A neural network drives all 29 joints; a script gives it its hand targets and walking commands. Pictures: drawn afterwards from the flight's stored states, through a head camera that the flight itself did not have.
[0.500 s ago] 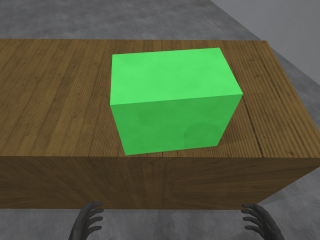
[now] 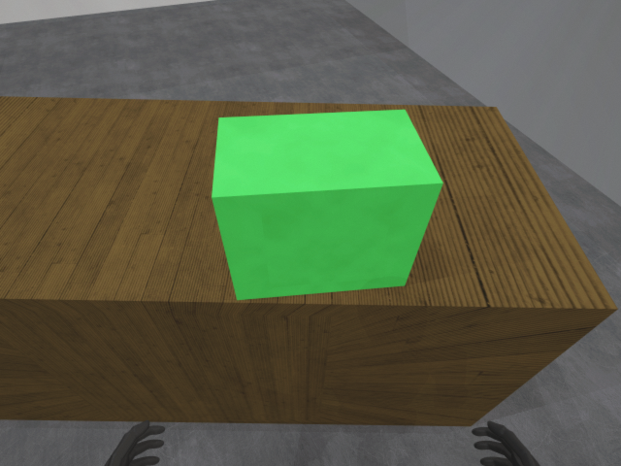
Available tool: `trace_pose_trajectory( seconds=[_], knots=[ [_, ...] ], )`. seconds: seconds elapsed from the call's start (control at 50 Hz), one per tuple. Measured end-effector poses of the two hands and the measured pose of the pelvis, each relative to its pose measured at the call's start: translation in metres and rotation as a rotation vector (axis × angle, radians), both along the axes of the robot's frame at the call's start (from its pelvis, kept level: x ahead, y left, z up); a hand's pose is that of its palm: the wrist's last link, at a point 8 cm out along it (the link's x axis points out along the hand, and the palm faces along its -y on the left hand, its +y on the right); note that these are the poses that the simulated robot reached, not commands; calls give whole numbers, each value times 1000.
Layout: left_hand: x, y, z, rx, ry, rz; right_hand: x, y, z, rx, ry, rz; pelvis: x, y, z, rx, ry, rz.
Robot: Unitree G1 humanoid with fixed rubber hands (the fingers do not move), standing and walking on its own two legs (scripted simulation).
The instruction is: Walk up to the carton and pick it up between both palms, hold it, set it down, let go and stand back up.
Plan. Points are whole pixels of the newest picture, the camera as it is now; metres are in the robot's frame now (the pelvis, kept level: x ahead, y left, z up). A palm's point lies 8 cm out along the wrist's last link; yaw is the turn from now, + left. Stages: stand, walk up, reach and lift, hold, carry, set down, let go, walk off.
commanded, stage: stand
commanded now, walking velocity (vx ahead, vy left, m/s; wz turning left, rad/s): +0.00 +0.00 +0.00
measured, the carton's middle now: (318, 207) +0.50 +0.00 +0.05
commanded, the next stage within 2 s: none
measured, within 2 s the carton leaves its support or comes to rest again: neither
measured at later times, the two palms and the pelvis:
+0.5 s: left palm out of the picture +0.14 +0.28 -0.07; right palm out of the picture +0.14 -0.26 -0.07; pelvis +0.01 +0.00 +0.00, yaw +0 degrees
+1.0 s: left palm out of the picture +0.13 +0.28 -0.07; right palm out of the picture +0.14 -0.27 -0.07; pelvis +0.00 +0.00 +0.00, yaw +0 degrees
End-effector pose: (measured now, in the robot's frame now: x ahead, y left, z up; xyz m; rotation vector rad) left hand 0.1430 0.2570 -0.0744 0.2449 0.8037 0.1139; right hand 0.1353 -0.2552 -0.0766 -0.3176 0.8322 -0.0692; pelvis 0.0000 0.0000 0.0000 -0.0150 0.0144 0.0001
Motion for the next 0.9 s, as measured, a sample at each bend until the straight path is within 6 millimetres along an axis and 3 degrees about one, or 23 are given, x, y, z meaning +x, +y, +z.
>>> trace_pose_trajectory(
  seconds=[0.42, 0.9],
  knots=[
    [-3, 23, 1, 58, 4, -6, 7, -5, 1, -17, 12, -20, 7, 0, 0, 0, 4, 0],
    [-9, 24, 5, 69, -19, 3, 6, -9, 7, -16, -35, -20, 1, -3, 0, 4, -4, 0]
  ],
)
